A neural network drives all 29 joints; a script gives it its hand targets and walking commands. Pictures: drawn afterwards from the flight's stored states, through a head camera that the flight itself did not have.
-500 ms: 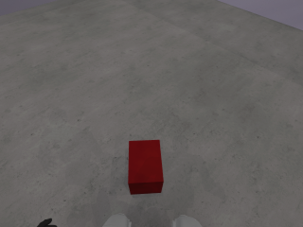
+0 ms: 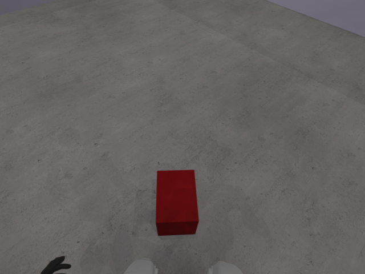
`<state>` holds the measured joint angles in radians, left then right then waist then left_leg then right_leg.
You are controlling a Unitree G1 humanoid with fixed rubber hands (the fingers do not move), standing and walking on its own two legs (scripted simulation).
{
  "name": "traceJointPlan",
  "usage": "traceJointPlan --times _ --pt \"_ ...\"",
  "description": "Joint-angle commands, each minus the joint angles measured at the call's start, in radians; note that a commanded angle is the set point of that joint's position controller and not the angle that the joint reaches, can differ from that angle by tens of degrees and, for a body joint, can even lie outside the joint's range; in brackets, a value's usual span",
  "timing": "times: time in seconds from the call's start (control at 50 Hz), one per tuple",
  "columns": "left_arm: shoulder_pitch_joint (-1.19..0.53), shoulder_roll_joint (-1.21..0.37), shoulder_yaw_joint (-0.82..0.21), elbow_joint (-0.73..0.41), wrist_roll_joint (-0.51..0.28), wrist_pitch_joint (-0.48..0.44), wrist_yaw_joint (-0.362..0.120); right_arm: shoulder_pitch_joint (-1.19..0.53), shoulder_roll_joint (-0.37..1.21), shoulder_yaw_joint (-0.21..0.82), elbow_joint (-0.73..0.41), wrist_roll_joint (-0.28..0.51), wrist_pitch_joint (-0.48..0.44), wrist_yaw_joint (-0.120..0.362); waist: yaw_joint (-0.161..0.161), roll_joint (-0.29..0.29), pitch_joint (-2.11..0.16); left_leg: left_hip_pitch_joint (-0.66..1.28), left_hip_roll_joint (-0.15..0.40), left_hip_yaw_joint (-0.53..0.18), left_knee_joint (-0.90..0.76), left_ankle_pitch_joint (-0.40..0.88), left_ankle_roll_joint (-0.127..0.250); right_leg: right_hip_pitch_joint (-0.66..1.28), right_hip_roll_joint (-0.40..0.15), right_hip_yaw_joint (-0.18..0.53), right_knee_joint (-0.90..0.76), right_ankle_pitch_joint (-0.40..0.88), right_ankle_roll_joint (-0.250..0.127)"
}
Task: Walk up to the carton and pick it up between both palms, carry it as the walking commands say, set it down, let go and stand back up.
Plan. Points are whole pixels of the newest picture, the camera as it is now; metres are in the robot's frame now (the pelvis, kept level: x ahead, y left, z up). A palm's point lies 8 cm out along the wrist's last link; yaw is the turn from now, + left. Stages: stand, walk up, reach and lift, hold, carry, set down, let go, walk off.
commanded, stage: walk up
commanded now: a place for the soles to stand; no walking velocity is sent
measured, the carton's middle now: (176, 202) +0.51 +0.03 -0.62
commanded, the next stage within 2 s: none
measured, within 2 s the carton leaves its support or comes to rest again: neither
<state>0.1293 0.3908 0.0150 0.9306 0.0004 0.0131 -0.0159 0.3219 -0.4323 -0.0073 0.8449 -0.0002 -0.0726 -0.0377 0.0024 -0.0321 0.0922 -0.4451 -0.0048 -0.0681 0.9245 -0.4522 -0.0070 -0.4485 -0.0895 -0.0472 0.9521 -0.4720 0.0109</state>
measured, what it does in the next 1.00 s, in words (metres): stands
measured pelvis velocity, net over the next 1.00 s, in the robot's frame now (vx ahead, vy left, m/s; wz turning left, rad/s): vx -0.01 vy -0.01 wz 0.04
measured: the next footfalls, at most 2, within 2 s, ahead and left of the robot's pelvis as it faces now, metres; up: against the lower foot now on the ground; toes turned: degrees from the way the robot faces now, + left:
none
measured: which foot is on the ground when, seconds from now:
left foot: down 0.00-1.00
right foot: down 0.00-1.00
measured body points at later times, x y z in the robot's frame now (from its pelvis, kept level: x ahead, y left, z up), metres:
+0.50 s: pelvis +0.00 +0.00 +0.00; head +0.02 +0.01 +0.45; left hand +0.09 +0.31 -0.12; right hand +0.06 -0.33 -0.09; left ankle +0.03 +0.15 -0.69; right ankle +0.02 -0.13 -0.69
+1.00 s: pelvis -0.01 -0.01 +0.00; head +0.01 +0.00 +0.45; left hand +0.08 +0.31 -0.12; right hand +0.06 -0.34 -0.10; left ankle +0.03 +0.15 -0.69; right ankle +0.02 -0.13 -0.69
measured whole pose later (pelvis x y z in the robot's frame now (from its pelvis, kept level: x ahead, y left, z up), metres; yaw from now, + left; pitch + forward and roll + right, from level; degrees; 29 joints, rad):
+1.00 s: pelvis -0.01 -0.01 +0.00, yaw +2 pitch -3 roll +0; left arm 0.13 0.39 0.01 0.96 0.00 0.02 -0.02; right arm 0.32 -0.43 -0.01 0.85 0.00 -0.07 -0.04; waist 0.00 -0.03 0.09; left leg -0.45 -0.01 -0.10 0.91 -0.43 0.00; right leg -0.43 -0.07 -0.06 0.93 -0.46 0.00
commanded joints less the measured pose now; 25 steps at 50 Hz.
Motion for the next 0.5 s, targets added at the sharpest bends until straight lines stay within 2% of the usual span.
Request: traceJointPlan --times 0.0,0.02,0.04,0.06,0.08,0.1,0.12,0.14,0.16,0.18,0.2,0.22,0.24,0.26,0.28,0.3,0.32,0.34,0.36,0.38,0.4,0.42,0.44,0.46,0.48 --pt "-0.002 0.26 0.105 -0.046 0.024 -0.033 0.005 -0.074 -0.232 -0.074 -0.031 0.0 -0.018 -0.023 0.062 0.0 -0.124 -0.157 0.068 -0.184 -0.179 0.284 0.12 0.231 -0.057 0.175 -0.31 0.067 -0.111" --pt "0.017 0.282 0.111 -0.043 0.026 -0.034 0.005 -0.081 -0.206 -0.069 -0.031 0.003 -0.016 -0.021 0.071 -0.069 -0.109 -0.196 0.019 -0.054 -0.074 0.252 0.086 0.251 -0.125 0.243 -0.395 -0.015 -0.144" --pt "0.025 0.299 0.112 -0.046 0.026 -0.033 0.007 -0.065 -0.197 -0.07 -0.027 0.004 -0.015 -0.022 0.067 -0.125 -0.107 -0.183 -0.011 0.037 0.019 0.186 0.072 0.227 -0.203 0.322 -0.469 -0.066 -0.191" --pt "-0.014 0.311 0.111 -0.06 0.03 -0.032 0.007 -0.03 -0.211 -0.077 -0.015 0.004 -0.014 -0.02 0.043 -0.14 -0.088 -0.158 -0.006 0.078 0.033 0.073 0.065 0.179 -0.255 0.349 -0.489 -0.075 -0.223" --pt "-0.059 0.312 0.108 -0.073 0.031 -0.03 0.005 0.009 -0.224 -0.083 -0.001 0.003 -0.016 -0.016 0.016 -0.14 -0.075 -0.097 0.001 0.086 0.018 0.01 0.065 0.111 -0.266 0.33 -0.474 -0.076 -0.228" --pt "-0.086 0.304 0.103 -0.079 0.032 -0.026 0.003 0.043 -0.228 -0.089 0.009 0.0 -0.019 -0.013 -0.005 -0.132 -0.074 -0.03 -0.001 0.072 -0.033 -0.002 0.073 0.054 -0.243 0.285 -0.433 -0.059 -0.209" --pt "-0.106 0.287 0.096 -0.084 0.03 -0.021 0.0 0.076 -0.227 -0.092 0.018 -0.004 -0.023 -0.011 -0.024 -0.107 -0.082 0.036 -0.001 0.041 -0.119 0.039 0.087 0.014 -0.191 0.214 -0.364 -0.035 -0.167" --pt "-0.13 0.258 0.09 -0.095 0.028 -0.015 -0.001 0.102 -0.236 -0.097 0.024 -0.009 -0.028 -0.012 -0.038 -0.028 -0.082 0.078 0.029 -0.065 -0.228 0.083 0.106 -0.034 -0.112 0.126 -0.244 -0.014 -0.116" --pt "-0.138 0.222 0.087 -0.103 0.025 -0.008 -0.002 0.099 -0.274 -0.107 0.017 -0.019 -0.033 -0.012 -0.032 0.101 -0.079 0.098 0.12 -0.308 -0.357 0.082 0.148 -0.101 -0.01 0.047 -0.071 -0.04 -0.059" --pt "-0.137 0.21 0.088 -0.106 0.023 -0.004 0.001 0.086 -0.317 -0.109 0.005 -0.021 -0.035 -0.013 -0.024 0.168 -0.085 0.105 0.205 -0.521 -0.45 0.054 0.215 -0.134 0.044 0.044 0.0 -0.111 -0.041" --pt "-0.132 0.224 0.094 -0.1 0.022 -0.004 0.002 0.048 -0.339 -0.109 -0.007 -0.024 -0.034 -0.016 -0.015 0.156 -0.073 0.083 0.243 -0.592 -0.466 0.058 0.253 -0.127 0.039 0.081 0.009 -0.166 -0.036" --pt "-0.107 0.229 0.099 -0.084 0.017 -0.007 0.002 0.012 -0.335 -0.104 -0.014 -0.023 -0.034 -0.019 0.002 0.142 -0.071 0.054 0.239 -0.572 -0.444 0.08 0.255 -0.085 0.032 0.092 -0.016 -0.159 -0.04" --pt "-0.077 0.222 0.1 -0.07 0.016 -0.013 0.0 -0.026 -0.32 -0.097 -0.019 -0.021 -0.031 -0.021 0.021 0.14 -0.077 0.022 0.214 -0.513 -0.414 0.119 0.235 -0.026 0.035 0.08 -0.086 -0.114 -0.049" --pt "-0.045 0.215 0.1 -0.055 0.018 -0.02 -0.001 -0.06 -0.295 -0.089 -0.022 -0.019 -0.026 -0.021 0.039 0.135 -0.086 -0.02 0.18 -0.433 -0.379 0.159 0.204 0.053 0.034 0.072 -0.165 -0.032 -0.059" --pt "-0.017 0.22 0.103 -0.041 0.02 -0.026 0.0 -0.075 -0.269 -0.082 -0.023 -0.015 -0.022 -0.02 0.051 0.116 -0.099 -0.068 0.14 -0.355 -0.336 0.174 0.168 0.126 0.02 0.094 -0.228 0.012 -0.071" --pt "0.0 0.239 0.108 -0.036 0.025 -0.029 0.003 -0.08 -0.243 -0.075 -0.026 -0.01 -0.019 -0.017 0.06 0.068 -0.101 -0.122 0.096 -0.264 -0.279 0.156 0.132 0.176 -0.018 0.145 -0.303 -0.035 -0.088" --pt "0.011 0.268 0.112 -0.035 0.031 -0.031 0.004 -0.088 -0.22 -0.071 -0.028 -0.005 -0.016 -0.013 0.067 -0.003 -0.076 -0.181 0.045 -0.141 -0.191 0.127 0.096 0.195 -0.074 0.213 -0.393 -0.143 -0.114" --pt "0.016 0.293 0.115 -0.033 0.031 -0.032 0.004 -0.075 -0.2 -0.069 -0.023 -0.003 -0.014 -0.013 0.062 -0.087 -0.069 -0.191 -0.006 -0.028 -0.07 0.083 0.073 0.192 -0.149 0.32 -0.484 -0.232 -0.157" --pt "0.0 0.313 0.115 -0.039 0.033 -0.032 0.004 -0.049 -0.208 -0.074 -0.015 -0.003 -0.013 -0.014 0.047 -0.125 -0.056 -0.18 -0.018 0.045 -0.009 0.03 0.062 0.171 -0.223 0.379 -0.525 -0.229 -0.201" --pt "-0.045 0.314 0.111 -0.053 0.034 -0.032 0.002 -0.012 -0.22 -0.081 -0.001 -0.003 -0.015 -0.013 0.023 -0.123 -0.054 -0.132 -0.005 0.065 0.0 -0.008 0.058 0.13 -0.255 0.377 -0.513 -0.178 -0.223" --pt "-0.077 0.305 0.105 -0.06 0.033 -0.03 0.001 0.019 -0.223 -0.085 0.01 -0.003 -0.02 -0.01 0.002 -0.108 -0.063 -0.06 0.001 0.061 -0.046 0.005 0.064 0.087 -0.242 0.325 -0.463 -0.097 -0.216" --pt "-0.094 0.289 0.097 -0.061 0.03 -0.026 -0.001 0.05 -0.219 -0.086 0.019 -0.006 -0.027 -0.009 -0.015 -0.083 -0.084 0.014 0.001 0.034 -0.126 0.072 0.076 0.06 -0.194 0.245 -0.383 -0.002 -0.178" --pt "-0.111 0.265 0.092 -0.068 0.026 -0.022 -0.002 0.076 -0.221 -0.089 0.024 -0.009 -0.033 -0.01 -0.026 -0.039 -0.107 0.079 0.012 -0.036 -0.195 0.173 0.092 0.026 -0.131 0.161 -0.284 0.086 -0.131" --pt "-0.121 0.235 0.087 -0.079 0.022 -0.017 -0.002 0.078 -0.248 -0.094 0.019 -0.014 -0.038 -0.011 -0.021 0.059 -0.117 0.109 0.082 -0.204 -0.283 0.24 0.123 -0.018 -0.047 0.071 -0.131 0.13 -0.08" --pt "-0.122 0.214 0.088 -0.082 0.018 -0.013 0.001 0.068 -0.287 -0.1 0.009 -0.015 -0.04 -0.013 -0.011 0.148 -0.124 0.138 0.162 -0.411 -0.365 0.275 0.182 -0.068 0.031 0.036 -0.015 0.063 -0.043"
